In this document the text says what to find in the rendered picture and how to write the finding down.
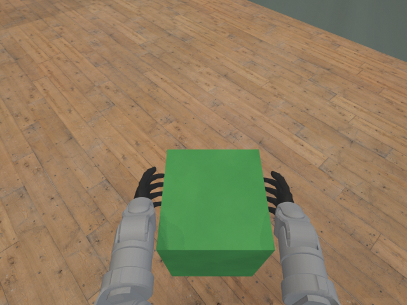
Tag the robot left forearm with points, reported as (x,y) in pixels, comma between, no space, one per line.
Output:
(129,276)

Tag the robot right forearm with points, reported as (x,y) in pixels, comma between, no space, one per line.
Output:
(305,280)

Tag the robot left hand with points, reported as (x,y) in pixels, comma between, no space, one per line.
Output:
(145,187)

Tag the robot right hand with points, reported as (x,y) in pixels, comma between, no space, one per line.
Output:
(282,192)

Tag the carton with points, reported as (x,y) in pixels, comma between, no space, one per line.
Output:
(214,217)

